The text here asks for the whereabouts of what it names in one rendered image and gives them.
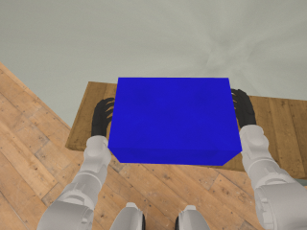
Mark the right robot thigh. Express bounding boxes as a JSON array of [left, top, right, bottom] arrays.
[[178, 210, 211, 230]]

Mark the robot left hand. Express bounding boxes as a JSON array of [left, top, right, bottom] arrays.
[[91, 97, 114, 137]]

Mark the robot left shin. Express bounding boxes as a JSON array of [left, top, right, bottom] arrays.
[[126, 202, 138, 210]]

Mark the right robot upper arm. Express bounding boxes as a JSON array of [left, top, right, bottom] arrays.
[[254, 182, 307, 230]]

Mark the right robot forearm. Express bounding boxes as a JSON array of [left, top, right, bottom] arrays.
[[239, 125, 307, 192]]

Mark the left robot forearm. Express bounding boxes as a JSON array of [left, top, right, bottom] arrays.
[[36, 135, 111, 230]]

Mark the table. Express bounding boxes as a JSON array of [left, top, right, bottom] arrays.
[[65, 81, 307, 187]]

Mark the left robot upper arm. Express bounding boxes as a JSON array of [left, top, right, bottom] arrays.
[[38, 200, 94, 230]]

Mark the carton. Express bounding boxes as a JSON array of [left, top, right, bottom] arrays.
[[107, 77, 243, 166]]

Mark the robot right hand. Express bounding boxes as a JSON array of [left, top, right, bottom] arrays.
[[230, 88, 257, 128]]

